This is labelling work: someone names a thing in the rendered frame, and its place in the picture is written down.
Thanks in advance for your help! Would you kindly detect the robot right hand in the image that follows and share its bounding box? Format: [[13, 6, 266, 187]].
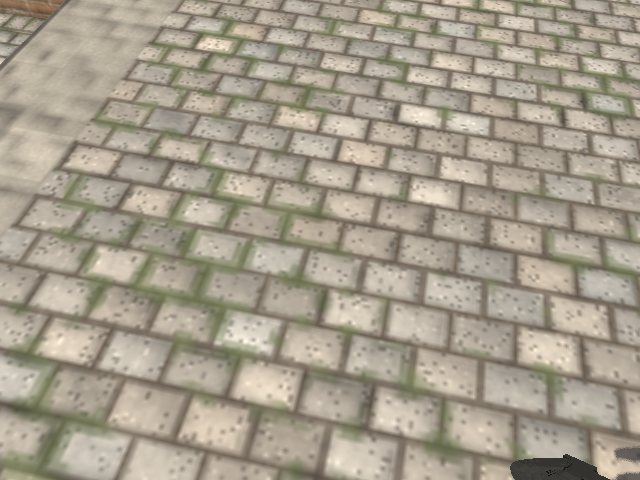
[[510, 454, 610, 480]]

